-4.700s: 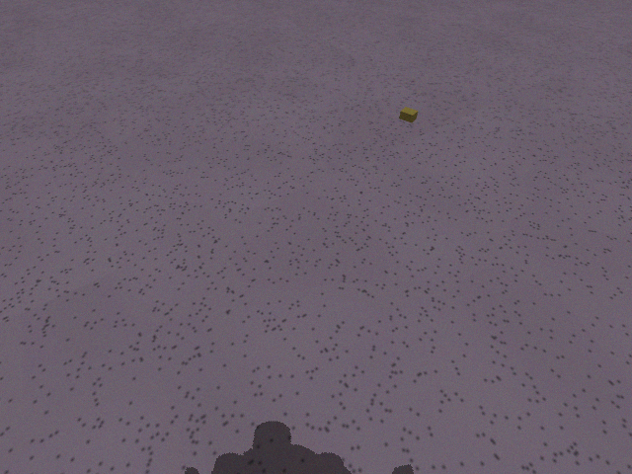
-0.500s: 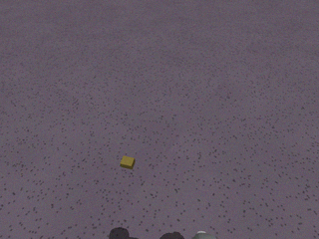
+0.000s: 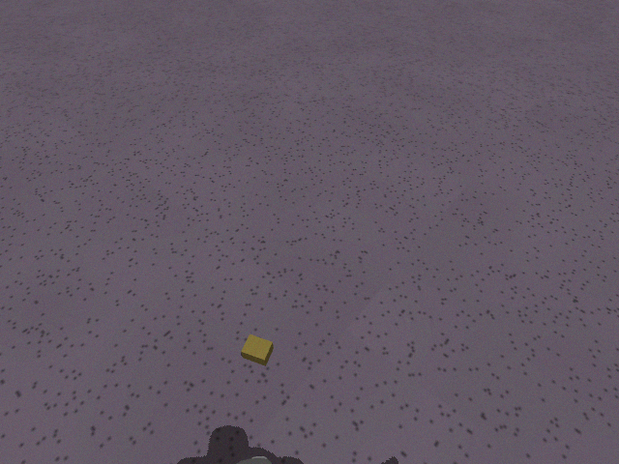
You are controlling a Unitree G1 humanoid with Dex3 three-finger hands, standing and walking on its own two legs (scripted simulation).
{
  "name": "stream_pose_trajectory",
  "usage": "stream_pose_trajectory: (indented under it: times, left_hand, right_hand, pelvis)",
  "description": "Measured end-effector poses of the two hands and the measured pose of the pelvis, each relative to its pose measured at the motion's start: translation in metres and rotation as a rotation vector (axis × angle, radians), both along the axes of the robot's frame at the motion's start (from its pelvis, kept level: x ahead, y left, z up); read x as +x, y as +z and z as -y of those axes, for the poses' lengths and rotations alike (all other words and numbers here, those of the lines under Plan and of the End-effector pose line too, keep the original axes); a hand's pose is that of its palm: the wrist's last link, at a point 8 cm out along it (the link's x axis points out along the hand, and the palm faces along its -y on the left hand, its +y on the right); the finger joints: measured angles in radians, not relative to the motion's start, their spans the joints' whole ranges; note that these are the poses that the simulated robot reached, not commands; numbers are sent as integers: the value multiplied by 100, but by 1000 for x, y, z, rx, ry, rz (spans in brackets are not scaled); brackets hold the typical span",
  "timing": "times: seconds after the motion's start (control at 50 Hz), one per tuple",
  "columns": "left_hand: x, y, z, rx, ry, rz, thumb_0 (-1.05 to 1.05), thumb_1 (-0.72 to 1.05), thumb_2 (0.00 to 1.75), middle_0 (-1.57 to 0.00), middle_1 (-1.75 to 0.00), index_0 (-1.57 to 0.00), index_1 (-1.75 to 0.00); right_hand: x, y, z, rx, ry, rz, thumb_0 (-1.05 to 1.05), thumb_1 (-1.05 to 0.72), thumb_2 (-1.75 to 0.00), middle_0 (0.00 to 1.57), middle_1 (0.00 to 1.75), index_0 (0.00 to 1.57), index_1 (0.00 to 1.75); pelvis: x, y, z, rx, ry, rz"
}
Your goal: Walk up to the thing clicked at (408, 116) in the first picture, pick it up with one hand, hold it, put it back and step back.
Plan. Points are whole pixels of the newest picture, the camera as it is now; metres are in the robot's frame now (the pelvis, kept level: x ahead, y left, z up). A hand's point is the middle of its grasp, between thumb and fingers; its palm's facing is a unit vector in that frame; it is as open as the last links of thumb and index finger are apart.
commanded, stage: walk up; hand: left
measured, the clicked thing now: (257, 350) +0.58 +0.21 -0.73
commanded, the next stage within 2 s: stand in 2.00 s
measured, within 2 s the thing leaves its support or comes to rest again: neither
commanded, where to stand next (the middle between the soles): +0.21 +0.00 m, yaw -2 degrees
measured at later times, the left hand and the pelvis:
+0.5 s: hand (146, 430) +0.20 +0.27 -0.14, palm faces -0.08 -0.91 -0.40, open 7.4 cm; pelvis +0.11 +0.00 +0.00, yaw -2 degrees
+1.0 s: hand (155, 409) +0.23 +0.27 -0.14, palm faces -0.04 -0.95 -0.32, open 7.4 cm; pelvis +0.15 +0.01 +0.02, yaw -2 degrees
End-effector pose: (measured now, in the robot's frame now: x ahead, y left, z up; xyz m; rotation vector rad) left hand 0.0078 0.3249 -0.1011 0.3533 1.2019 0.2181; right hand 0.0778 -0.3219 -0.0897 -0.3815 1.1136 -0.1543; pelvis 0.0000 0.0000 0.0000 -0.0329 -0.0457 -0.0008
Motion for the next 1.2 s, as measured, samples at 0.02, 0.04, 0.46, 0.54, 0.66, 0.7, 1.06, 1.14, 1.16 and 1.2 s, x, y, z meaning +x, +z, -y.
stream_pose_trajectory:
  times: [0.02,0.04,0.46,0.54,0.66,0.7,1.06,1.14,1.16,1.2]
  left_hand:
    - [7,-7,-6,-2,-3,-12,1,90,90,-20,-30,-20,-30]
    - [14,-12,-10,-7,-2,-24,1,90,90,-20,-30,-20,-30]
    - [177,-3,7,29,-72,31,1,91,90,-20,-30,-20,-30]
    - [189,3,19,10,-85,57,1,91,90,-20,-30,-20,-30]
    - [202,-1,13,-12,-81,71,1,91,90,-20,-30,-20,-30]
    - [205,-7,8,-23,-60,66,1,91,90,-20,-30,-20,-30]
    - [216,-4,16,-61,-6,-31,1,91,90,-20,-30,-20,-30]
    - [221,0,17,-57,2,-33,1,91,90,-20,-30,-20,-30]
    - [222,1,18,-56,3,-32,1,91,90,-20,-30,-20,-30]
    - [225,3,19,-54,7,-27,1,91,90,-20,-30,-20,-30]
  right_hand:
    - [10,1,-4,-11,-2,20,1,-91,-90,21,30,20,30]
    - [18,2,-9,-19,-3,42,1,-91,-90,21,30,20,30]
    - [71,-29,-17,28,-109,-65,1,-91,-90,21,30,21,30]
    - [89,-32,-19,44,-90,-67,1,-91,-90,21,30,21,30]
    - [103,-25,-23,18,-74,-52,1,-91,-90,21,30,21,30]
    - [102,-22,-25,-1,-81,-51,1,-91,-90,21,30,21,30]
    - [155,-3,-30,15,-77,-39,1,-91,-90,21,30,21,30]
    - [167,-3,-31,25,-74,-31,1,-91,-90,21,30,21,30]
    - [169,-3,-31,27,-73,-31,1,-91,-90,21,30,21,30]
    - [172,-3,-31,31,-72,-31,1,-91,-90,21,30,21,30]
  pelvis:
    - [7,-4,-5,14,-3,5]
    - [13,-6,-10,22,-7,9]
    - [107,-5,-3,30,-34,5]
    - [113,-2,-3,40,-31,7]
    - [123,-2,-12,40,-25,-1]
    - [126,-3,-15,54,-27,7]
    - [153,17,-12,30,-24,0]
    - [157,20,-11,32,-22,-3]
    - [158,20,-10,32,-21,-4]
    - [159,21,-9,34,-21,-4]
